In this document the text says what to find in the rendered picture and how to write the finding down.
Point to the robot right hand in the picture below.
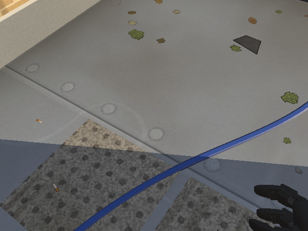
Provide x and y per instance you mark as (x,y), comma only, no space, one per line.
(289,221)

